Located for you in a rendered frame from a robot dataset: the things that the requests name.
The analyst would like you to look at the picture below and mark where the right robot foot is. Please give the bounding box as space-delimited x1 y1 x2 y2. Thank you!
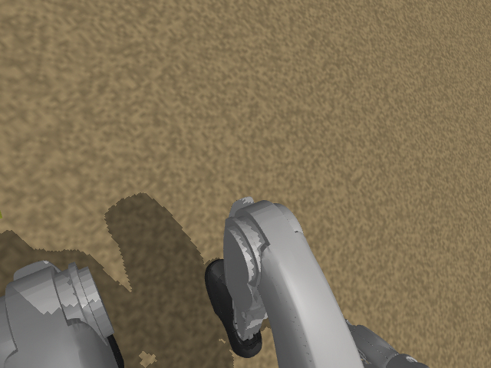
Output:
205 259 262 358

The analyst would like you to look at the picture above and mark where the right robot hand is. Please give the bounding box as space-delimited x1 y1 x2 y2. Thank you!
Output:
345 319 399 368

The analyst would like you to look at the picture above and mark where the right robot arm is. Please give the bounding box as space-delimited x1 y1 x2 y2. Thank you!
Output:
386 353 429 368

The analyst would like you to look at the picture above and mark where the left robot foot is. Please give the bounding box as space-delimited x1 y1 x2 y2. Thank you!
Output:
107 334 124 368

